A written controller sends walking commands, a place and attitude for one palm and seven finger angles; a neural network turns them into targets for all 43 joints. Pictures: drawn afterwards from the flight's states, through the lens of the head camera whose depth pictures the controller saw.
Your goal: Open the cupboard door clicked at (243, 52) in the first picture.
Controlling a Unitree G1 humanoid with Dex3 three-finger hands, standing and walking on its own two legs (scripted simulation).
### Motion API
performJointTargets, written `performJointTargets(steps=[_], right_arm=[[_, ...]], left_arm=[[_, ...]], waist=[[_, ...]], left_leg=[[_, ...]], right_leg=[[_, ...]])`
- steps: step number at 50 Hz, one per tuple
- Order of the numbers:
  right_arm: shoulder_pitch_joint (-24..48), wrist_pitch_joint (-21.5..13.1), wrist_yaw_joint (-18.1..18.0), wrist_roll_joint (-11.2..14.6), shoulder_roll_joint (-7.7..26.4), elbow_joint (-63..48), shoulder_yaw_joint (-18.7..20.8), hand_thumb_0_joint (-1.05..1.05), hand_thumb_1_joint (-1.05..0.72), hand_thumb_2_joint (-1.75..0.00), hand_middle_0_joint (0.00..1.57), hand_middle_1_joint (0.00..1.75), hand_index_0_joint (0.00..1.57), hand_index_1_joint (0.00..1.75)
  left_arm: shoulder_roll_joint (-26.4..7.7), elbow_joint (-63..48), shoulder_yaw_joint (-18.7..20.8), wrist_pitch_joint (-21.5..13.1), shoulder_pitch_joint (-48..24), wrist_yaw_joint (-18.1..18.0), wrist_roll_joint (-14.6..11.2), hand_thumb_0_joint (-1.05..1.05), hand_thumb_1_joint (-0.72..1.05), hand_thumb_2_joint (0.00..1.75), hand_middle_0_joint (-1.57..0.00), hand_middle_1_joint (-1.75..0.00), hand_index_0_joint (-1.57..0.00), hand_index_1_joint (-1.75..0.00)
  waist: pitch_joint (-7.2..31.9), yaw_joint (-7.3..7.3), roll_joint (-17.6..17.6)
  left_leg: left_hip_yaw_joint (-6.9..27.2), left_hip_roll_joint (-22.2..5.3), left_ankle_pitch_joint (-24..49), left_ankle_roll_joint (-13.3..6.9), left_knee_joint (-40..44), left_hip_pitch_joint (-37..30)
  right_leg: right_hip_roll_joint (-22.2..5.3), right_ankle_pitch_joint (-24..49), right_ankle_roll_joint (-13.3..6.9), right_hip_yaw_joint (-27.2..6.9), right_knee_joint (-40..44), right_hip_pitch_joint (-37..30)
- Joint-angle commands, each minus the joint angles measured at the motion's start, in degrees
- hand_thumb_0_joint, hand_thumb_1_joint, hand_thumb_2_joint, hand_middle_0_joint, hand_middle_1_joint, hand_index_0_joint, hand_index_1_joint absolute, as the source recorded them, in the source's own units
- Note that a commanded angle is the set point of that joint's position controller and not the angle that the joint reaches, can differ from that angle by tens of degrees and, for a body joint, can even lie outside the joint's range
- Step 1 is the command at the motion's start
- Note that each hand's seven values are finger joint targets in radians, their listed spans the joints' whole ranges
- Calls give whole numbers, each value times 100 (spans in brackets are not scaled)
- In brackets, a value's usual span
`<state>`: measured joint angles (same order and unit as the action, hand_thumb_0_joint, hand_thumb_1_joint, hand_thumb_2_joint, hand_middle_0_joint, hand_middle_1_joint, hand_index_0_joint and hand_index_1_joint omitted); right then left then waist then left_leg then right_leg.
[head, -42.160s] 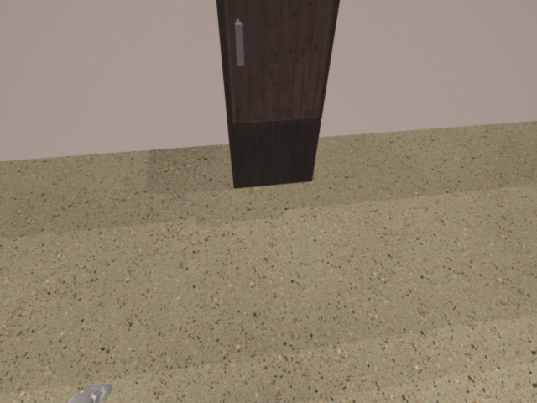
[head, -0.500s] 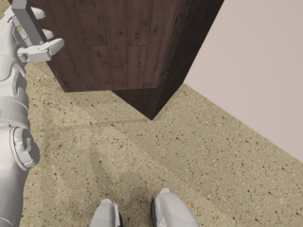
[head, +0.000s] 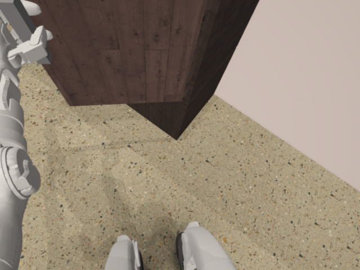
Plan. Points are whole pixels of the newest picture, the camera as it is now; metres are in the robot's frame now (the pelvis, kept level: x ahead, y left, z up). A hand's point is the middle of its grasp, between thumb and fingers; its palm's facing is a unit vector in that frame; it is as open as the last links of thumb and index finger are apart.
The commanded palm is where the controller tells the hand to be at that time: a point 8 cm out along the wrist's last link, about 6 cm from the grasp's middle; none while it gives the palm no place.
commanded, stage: pull the door open along its arc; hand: left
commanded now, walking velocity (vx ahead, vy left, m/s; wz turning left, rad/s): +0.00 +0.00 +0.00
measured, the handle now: (29, 25) +0.61 +0.22 +0.09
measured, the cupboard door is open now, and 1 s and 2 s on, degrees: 43 68 90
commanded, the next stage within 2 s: open thumb and fingers to let go in 1.64 s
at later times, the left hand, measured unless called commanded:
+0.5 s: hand (55, 99) +0.44 +0.17 +0.09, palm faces +0.09 -0.99 +0.06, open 6.5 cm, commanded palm +0.40 +0.22 +0.08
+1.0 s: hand (75, 108) +0.42 +0.13 +0.09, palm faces +0.46 -0.89 -0.02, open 6.3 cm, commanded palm +0.37 +0.17 +0.08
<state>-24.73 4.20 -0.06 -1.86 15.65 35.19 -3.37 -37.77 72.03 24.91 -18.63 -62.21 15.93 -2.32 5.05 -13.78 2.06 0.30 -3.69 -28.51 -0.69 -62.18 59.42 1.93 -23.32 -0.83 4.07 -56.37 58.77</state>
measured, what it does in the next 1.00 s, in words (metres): stands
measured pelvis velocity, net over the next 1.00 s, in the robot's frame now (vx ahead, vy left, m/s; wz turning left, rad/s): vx -0.02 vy -0.03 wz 0.05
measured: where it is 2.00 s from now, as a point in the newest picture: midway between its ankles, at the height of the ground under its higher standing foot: outside the picture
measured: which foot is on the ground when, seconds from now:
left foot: down 0.00-1.00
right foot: down 0.00-1.00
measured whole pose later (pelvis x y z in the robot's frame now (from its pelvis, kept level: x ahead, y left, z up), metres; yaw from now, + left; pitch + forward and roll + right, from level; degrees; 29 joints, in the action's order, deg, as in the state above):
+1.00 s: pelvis -0.02 -0.03 +0.02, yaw +3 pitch +15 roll +0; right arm -17.7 -0.8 -0.5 -4.3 12.1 40.2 0.2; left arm -5.3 46.8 11.8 -23.5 -33.0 -25.4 0.5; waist 7.1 -4.6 1.9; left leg 0.5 -1.7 -24.6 1.1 -54.9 45.6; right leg 0.2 -22.6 -2.5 4.3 -53.9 46.6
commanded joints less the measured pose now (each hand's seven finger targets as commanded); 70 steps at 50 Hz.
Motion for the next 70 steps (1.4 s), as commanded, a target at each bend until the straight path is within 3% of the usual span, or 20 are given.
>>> performJointTargets(steps=[1,3,6,8,12,13,16,19,20,21,23,28,30,33,38,45,49,52,64,70], right_arm=[[-1244,-31,-35,40,1096,-260,391,0,-90,-90,20,30,20,30],[-1199,-7,-24,57,1092,-313,413,0,-90,-90,20,30,20,30],[-1099,15,-1,100,1067,-459,444,0,-90,-90,20,30,20,30],[-1023,14,5,123,1062,-551,486,0,-90,-90,20,30,20,30],[-843,18,57,190,1003,-731,547,0,-90,-90,20,30,20,30],[-744,17,75,216,972,-776,565,0,-90,-90,20,30,20,30],[-540,-9,120,265,910,-904,610,0,-90,-90,20,30,20,30],[-317,-65,152,296,847,-1015,622,0,-90,-90,20,30,20,30],[-128,-142,176,267,642,-1073,638,0,-90,-90,20,30,20,30],[-40,-218,233,255,604,-1037,633,0,-90,-90,20,30,20,30],[25,-327,287,248,573,-940,668,0,-90,-90,20,30,20,30],[205,-412,250,-12,457,-659,682,0,-90,-90,20,30,20,30],[346,-438,222,-115,409,-538,652,0,-90,-90,20,30,20,30],[528,-474,195,-232,362,-494,667,0,-90,-90,20,30,20,30],[592,-566,70,-282,350,-354,666,0,-90,-90,20,30,20,30],[681,-718,-86,-213,338,-200,587,0,-90,-90,20,30,20,30],[576,-779,-103,-224,355,-75,605,0,-90,-90,20,30,20,30],[502,-806,-98,-227,392,-23,621,0,-90,-90,20,30,20,30],[556,-778,75,-153,422,-279,717,0,-90,-90,20,30,20,30],[842,-725,204,-124,329,-617,700,0,-90,-90,20,30,20,30]], left_arm=[[-1390,-1397,158,-327,-1843,122,-133,0,90,90,-40,-135,-40,-135],[-1343,-1519,208,-358,-1472,143,-193,0,90,90,-40,-135,-40,-135],[-1116,-1733,195,-295,-828,178,-346,0,90,90,-40,-135,-40,-135],[-1107,-2199,278,-369,-469,187,-437,0,90,90,-40,-135,-40,-135],[-628,-2763,170,-378,710,158,-663,0,90,90,-40,-135,-40,-135],[-498,-3057,105,-400,974,152,-713,0,90,90,-40,-135,-40,-135],[-117,-3567,-9,-388,1885,85,-884,0,90,90,-40,-135,-40,-135],[184,-4059,-88,-414,2685,-3,-1016,0,90,90,-40,-135,-40,-135],[434,-4567,555,-383,2667,-850,-1338,0,90,90,-40,-135,-40,-135],[1215,-4643,-94,-313,2986,-1266,-1236,0,90,90,-40,-135,-40,-135],[1775,-4891,-437,-291,3157,-1788,-1118,0,90,90,-40,-135,-40,-135],[2374,-5107,-863,-410,2067,-3268,-349,0,90,90,-40,-135,-40,-135],[2654,-4794,-1106,-425,1538,-3820,46,0,90,90,-40,-135,-40,-135],[2967,-4548,-1463,-421,1537,-4424,601,0,90,90,-40,-135,-40,-135],[2923,-4291,-1701,-569,939,-4374,810,0,90,90,-40,-135,-40,-135],[2760,-3861,-1474,-833,574,-4112,399,0,90,90,-40,-135,-40,-135],[2576,-3667,-1309,-1005,479,-4064,362,0,90,90,-40,-135,-40,-135],[2505,-3391,-1221,-1090,519,-4049,345,0,90,90,-40,-135,-40,-135],[3006,-4189,-1562,-1043,2436,-3926,197,0,90,90,-40,-135,-40,-135],[3681,-5431,-2226,-826,3986,-4021,196,0,90,90,-40,-135,-40,-135]], waist=[[3299,190,994],[3325,288,1023],[3119,410,638],[3384,544,710],[3177,746,410],[3195,821,576],[2914,940,196],[2694,1089,263],[2602,1487,222],[2426,1286,350],[2168,1175,67],[2130,999,-2],[1897,876,-110],[2145,865,-203],[2466,771,-267],[2200,781,-347],[2227,781,-295],[2107,764,-527],[2263,1159,-333],[2025,1347,-395]], left_leg=[[203,197,2801,-101,599,-2265],[198,188,2954,-80,664,-2442],[75,225,2779,-119,802,-2152],[38,245,3013,-110,869,-2319],[-17,251,3303,-120,1041,-2431],[-48,254,3440,-100,1087,-2525],[-115,260,3459,-109,1231,-2435],[-182,284,3517,-96,1330,-2399],[-188,297,3480,1,1381,-2294],[-205,297,3409,42,1405,-2465],[-150,252,3458,92,1392,-2581],[-58,278,2854,141,1244,-2492],[-22,315,2291,123,1220,-2271],[-24,362,1899,78,1200,-2229],[-54,405,1481,28,1199,-2195],[-74,449,883,-7,1368,-1929],[-112,456,937,-25,1364,-1862],[-110,464,817,-42,1388,-1722],[-253,421,1514,-8,1604,-2208],[-259,375,2029,13,1755,-2614]], right_leg=[[159,2303,-16,-242,536,-1887],[168,2362,-27,-210,548,-1902],[177,2546,-4,-242,642,-2356],[167,2835,-20,-263,639,-2624],[168,3115,-40,-227,715,-2909],[143,3215,-35,-239,721,-2979],[113,3376,-19,-232,787,-3261],[63,3540,-29,-265,794,-3448],[84,3378,-14,-146,847,-3399],[95,3200,7,-110,862,-3225],[88,3020,16,-33,882,-2970],[-10,2556,-2,-89,673,-2651],[-64,2080,7,-91,680,-2386],[-84,1715,-11,-125,729,-2349],[-113,1564,-1,-248,887,-2550],[-147,954,24,-405,1229,-2752],[-177,1035,43,-473,1264,-2824],[-183,849,62,-512,1363,-2838],[-134,1650,-16,-373,1334,-3284],[-124,2134,-67,-212,1310,-3474]])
